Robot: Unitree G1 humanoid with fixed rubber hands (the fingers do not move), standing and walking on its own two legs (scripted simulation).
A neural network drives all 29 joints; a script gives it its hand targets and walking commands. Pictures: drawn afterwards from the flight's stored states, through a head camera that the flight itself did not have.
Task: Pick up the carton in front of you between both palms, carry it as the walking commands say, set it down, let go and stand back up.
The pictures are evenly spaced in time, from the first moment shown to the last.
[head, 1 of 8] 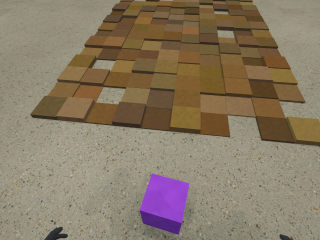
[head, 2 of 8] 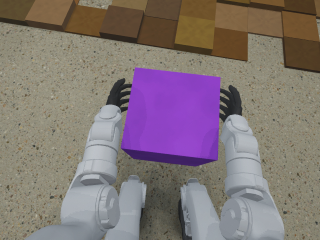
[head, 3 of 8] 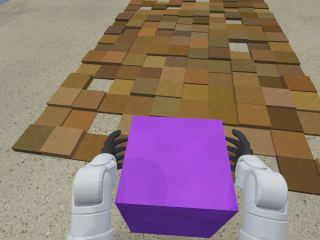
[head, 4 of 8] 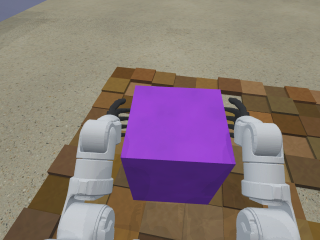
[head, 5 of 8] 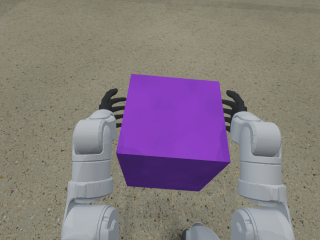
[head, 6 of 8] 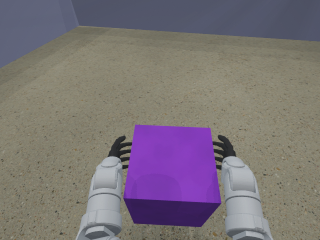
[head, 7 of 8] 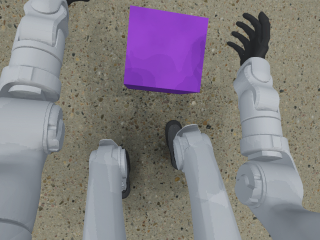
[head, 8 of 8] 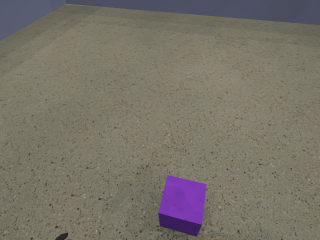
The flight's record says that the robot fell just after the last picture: no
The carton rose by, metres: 0.79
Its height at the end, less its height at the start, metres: +0.00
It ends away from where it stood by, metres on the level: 6.01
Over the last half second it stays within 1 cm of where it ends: yes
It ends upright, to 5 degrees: yes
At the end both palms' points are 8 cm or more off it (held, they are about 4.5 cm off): yes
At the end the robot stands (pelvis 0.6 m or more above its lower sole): yes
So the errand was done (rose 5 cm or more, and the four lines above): yes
